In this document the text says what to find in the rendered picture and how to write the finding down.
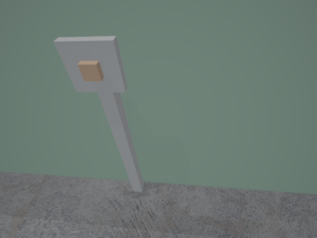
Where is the button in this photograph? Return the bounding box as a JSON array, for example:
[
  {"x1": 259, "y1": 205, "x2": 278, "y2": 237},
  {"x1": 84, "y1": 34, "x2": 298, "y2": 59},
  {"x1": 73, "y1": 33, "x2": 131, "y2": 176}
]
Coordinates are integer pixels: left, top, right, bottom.
[{"x1": 78, "y1": 61, "x2": 104, "y2": 81}]

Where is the panel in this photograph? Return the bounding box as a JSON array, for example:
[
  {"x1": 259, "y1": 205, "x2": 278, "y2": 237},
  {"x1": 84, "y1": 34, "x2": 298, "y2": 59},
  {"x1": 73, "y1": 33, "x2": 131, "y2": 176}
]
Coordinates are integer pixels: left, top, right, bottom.
[{"x1": 54, "y1": 36, "x2": 144, "y2": 192}]

